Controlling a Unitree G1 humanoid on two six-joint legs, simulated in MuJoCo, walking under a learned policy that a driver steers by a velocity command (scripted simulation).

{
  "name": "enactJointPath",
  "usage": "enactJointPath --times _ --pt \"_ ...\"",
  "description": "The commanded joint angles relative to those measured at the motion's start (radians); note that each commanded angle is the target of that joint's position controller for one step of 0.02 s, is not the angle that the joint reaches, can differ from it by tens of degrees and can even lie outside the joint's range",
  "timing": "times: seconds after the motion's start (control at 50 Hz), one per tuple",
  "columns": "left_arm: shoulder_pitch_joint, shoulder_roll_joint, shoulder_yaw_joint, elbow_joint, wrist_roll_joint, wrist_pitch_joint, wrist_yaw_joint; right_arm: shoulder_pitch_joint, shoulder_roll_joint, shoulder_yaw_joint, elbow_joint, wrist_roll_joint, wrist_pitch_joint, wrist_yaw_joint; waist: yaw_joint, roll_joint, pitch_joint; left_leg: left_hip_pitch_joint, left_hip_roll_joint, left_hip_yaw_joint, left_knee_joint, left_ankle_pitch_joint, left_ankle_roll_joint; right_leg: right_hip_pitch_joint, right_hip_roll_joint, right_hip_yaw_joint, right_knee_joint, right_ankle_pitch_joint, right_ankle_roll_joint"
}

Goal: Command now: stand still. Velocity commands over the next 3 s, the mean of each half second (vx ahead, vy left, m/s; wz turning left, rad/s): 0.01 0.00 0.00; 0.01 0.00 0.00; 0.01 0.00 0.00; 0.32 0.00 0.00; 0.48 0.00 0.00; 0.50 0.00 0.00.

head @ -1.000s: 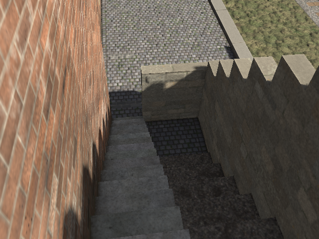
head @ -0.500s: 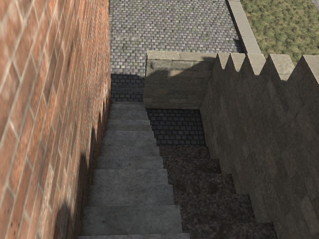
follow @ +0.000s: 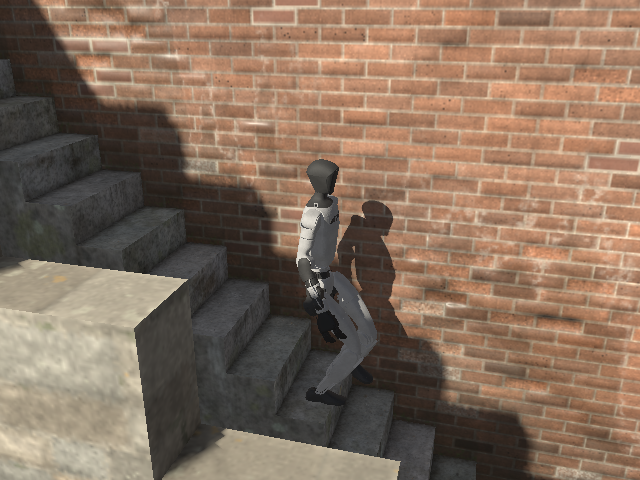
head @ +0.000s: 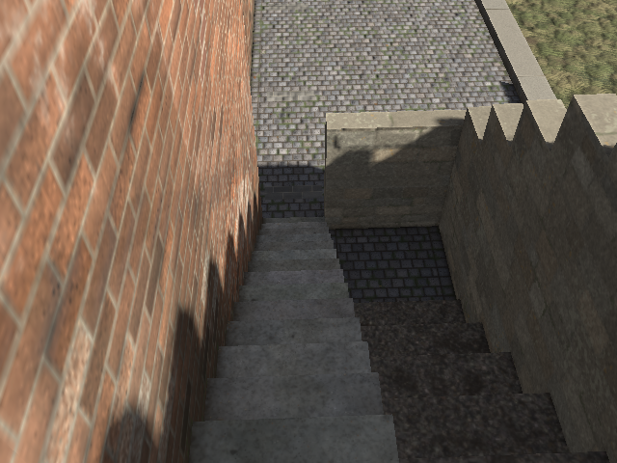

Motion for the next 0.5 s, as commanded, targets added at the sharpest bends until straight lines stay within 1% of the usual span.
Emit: enactJointPath --times 0.02,0.04,0.06,0.08,0.1,0.12,0.14,0.16,0.18,0.2,0.22,0.24,0.26,0.28,0.3,0.32,0.34,0.36,0.38,0.4,0.42,0.44,0.46,0.48,0.5 --pt "-0.068 0.092 0.007 -0.097 -0.012 0.0 0.033 0.15 -0.013 -0.007 0.017 -0.015 0.04 0.012 -0.077 -0.047 -0.02 -0.135 -0.039 -0.028 -0.035 0.157 -0.033 0.145 -0.254 0.636 -0.439 0.398 -0.101" --pt "-0.075 0.075 0.002 -0.098 -0.026 0.006 0.044 0.132 0.019 0.011 -0.002 -0.025 0.044 0.022 -0.074 -0.093 0.0 -0.153 -0.009 -0.03 -0.122 0.248 -0.037 0.183 -0.239 0.588 -0.387 0.369 -0.105" --pt "-0.049 0.067 0.002 -0.095 -0.025 0.013 0.052 0.113 0.024 0.015 -0.01 -0.03 0.042 0.03 -0.055 -0.098 -0.003 -0.124 -0.012 -0.021 -0.201 0.282 -0.035 0.198 -0.218 0.543 -0.395 0.348 -0.105" --pt "-0.045 0.064 0.002 -0.084 -0.024 0.024 0.056 0.101 0.04 0.021 -0.021 -0.034 0.041 0.041 -0.055 -0.108 0.0 -0.058 0.002 0.016 -0.35 0.29 -0.031 0.199 -0.195 0.488 -0.42 0.283 -0.102" --pt "-0.057 0.078 0.008 -0.086 -0.019 0.032 0.055 0.107 0.043 0.023 -0.029 -0.036 0.039 0.052 -0.055 -0.128 -0.002 0.055 0.024 0.078 -0.473 0.311 -0.027 0.149 -0.19 0.441 -0.451 0.205 -0.101" --pt "-0.085 0.105 0.015 -0.079 -0.023 0.043 0.05 0.116 0.047 0.028 -0.041 -0.047 0.046 0.064 -0.069 -0.182 -0.003 0.215 0.06 0.194 -0.551 0.303 -0.04 0.046 -0.179 0.365 -0.477 0.161 -0.102" --pt "-0.075 0.115 0.021 -0.077 -0.025 0.056 0.039 0.118 0.036 0.025 -0.056 -0.039 0.052 0.075 -0.043 -0.186 0.011 0.311 0.09 0.286 -0.596 0.296 -0.049 -0.007 -0.19 0.33 -0.485 0.124 -0.11" --pt "-0.068 0.105 0.021 -0.084 -0.032 0.059 0.027 0.106 0.025 0.021 -0.062 -0.027 0.058 0.083 -0.012 -0.178 0.043 0.358 0.121 0.306 -0.654 0.312 -0.056 -0.03 -0.192 0.336 -0.486 0.106 -0.113" --pt "-0.081 0.089 0.019 -0.089 -0.049 0.059 0.025 0.11 0.021 0.021 -0.069 -0.021 0.057 0.086 -0.007 -0.177 0.072 0.376 0.16 0.313 -0.745 0.352 -0.056 -0.012 -0.186 0.333 -0.455 0.118 -0.104" --pt "-0.084 0.082 0.018 -0.097 -0.054 0.059 0.025 0.126 0.017 0.019 -0.068 -0.018 0.053 0.092 -0.004 -0.155 0.085 0.37 0.172 0.332 -0.838 0.402 -0.049 0.029 -0.183 0.318 -0.424 0.129 -0.097" --pt "-0.084 0.088 0.023 -0.105 -0.05 0.064 0.024 0.135 -0.002 0.016 -0.07 -0.017 0.045 0.099 0.014 -0.14 0.078 0.395 0.194 0.342 -0.865 0.451 -0.043 0.022 -0.182 0.331 -0.402 0.144 -0.103" --pt "-0.09 0.085 0.027 -0.117 -0.052 0.075 0.028 0.163 -0.011 0.015 -0.079 -0.027 0.036 0.104 0.019 -0.138 0.074 0.42 0.214 0.37 -0.898 0.514 -0.036 0.015 -0.169 0.344 -0.363 0.173 -0.099" --pt "-0.113 0.07 0.02 -0.13 -0.051 0.077 0.029 0.197 -0.007 0.011 -0.076 -0.024 0.033 0.102 0.001 -0.112 0.085 0.428 0.212 0.396 -0.92 0.522 -0.034 -0.002 -0.17 0.335 -0.348 0.182 -0.1" --pt "-0.12 0.065 0.02 -0.137 -0.051 0.081 0.027 0.256 -0.006 0.007 -0.058 -0.026 0.03 0.104 0.001 -0.102 0.066 0.495 0.227 0.421 -0.946 0.564 -0.028 -0.036 -0.154 0.339 -0.284 0.16 -0.093" --pt "-0.144 0.05 0.013 -0.144 -0.05 0.088 0.022 0.346 0.015 0.006 -0.038 -0.031 0.027 0.106 -0.037 -0.081 0.044 0.552 0.214 0.474 -0.971 0.568 -0.027 -0.063 -0.135 0.31 -0.22 0.124 -0.082" --pt "-0.162 0.035 0.006 -0.154 -0.059 0.096 0.011 0.421 0.041 0.009 -0.011 -0.047 0.028 0.113 -0.06 -0.039 0.034 0.635 0.21 0.514 -0.961 0.593 -0.023 -0.13 -0.125 0.295 -0.134 0.064 -0.067" --pt "-0.165 0.013 -0.004 -0.161 -0.067 0.097 -0.006 0.487 0.068 0.017 0.011 -0.064 0.038 0.114 -0.079 -0.033 0.008 0.707 0.206 0.543 -0.959 0.541 -0.026 -0.157 -0.1 0.262 -0.046 -0.029 -0.036" --pt "-0.186 -0.015 -0.011 -0.176 -0.067 0.1 -0.019 0.545 0.072 0.021 0.031 -0.065 0.043 0.116 -0.097 0.01 -0.002 0.779 0.197 0.579 -0.906 0.472 -0.023 -0.211 -0.088 0.232 0.018 -0.11 -0.006" --pt "-0.224 -0.029 -0.018 -0.192 -0.071 0.101 -0.033 0.636 0.07 0.028 0.05 -0.068 0.042 0.113 -0.155 0.033 -0.015 0.86 0.232 0.539 -0.865 0.394 -0.001 -0.299 -0.067 0.207 0.156 -0.22 0.02" --pt "-0.254 -0.079 -0.028 -0.205 -0.096 0.116 -0.039 0.68 0.06 0.052 0.034 -0.093 0.04 0.105 -0.174 0.11 0.023 0.76 0.348 0.394 -0.959 0.162 0.043 -0.317 0.018 0.085 0.483 -0.375 0.07" --pt "-0.245 -0.106 -0.017 -0.197 -0.122 0.126 -0.042 0.634 0.12 0.099 0.023 -0.093 0.035 0.108 -0.152 0.133 0.046 0.62 0.377 0.324 -0.943 0.048 0.053 -0.282 0.023 0.014 0.818 -0.46 0.106" --pt "-0.2 -0.073 0.004 -0.191 -0.122 0.114 -0.042 0.59 0.105 0.108 0.005 -0.068 0.016 0.13 -0.096 0.133 0.065 0.521 0.358 0.318 -0.879 0.049 0.078 -0.284 0.008 -0.043 1.077 -0.532 0.117" --pt "-0.005 -0.161 -0.031 -0.267 -0.106 0.105 -0.054 0.417 -0.341 0.013 0.071 0.002 -0.009 0.116 0.101 0.493 0.056 0.373 0.612 -0.231 -1.052 -0.779 0.357 -0.277 -0.139 0.035 0.923 -0.417 0.144" --pt "-0.056 -0.033 -0.006 -0.279 -0.102 0.091 -0.034 0.262 -0.204 0.026 0.043 0.017 -0.002 0.09 0.09 0.339 0.162 0.317 0.624 -0.236 -1.152 -0.817 0.339 -0.283 -0.171 0.036 0.83 -0.243 0.17" --pt "-0.149 0.062 0.025 -0.271 -0.12 0.113 -0.025 0.294 -0.07 0.07 0.024 -0.017 0.011 0.079 -0.006 0.191 0.162 0.25 0.548 -0.123 -1.191 -0.699 0.255 -0.146 -0.131 0.007 0.895 -0.177 0.19"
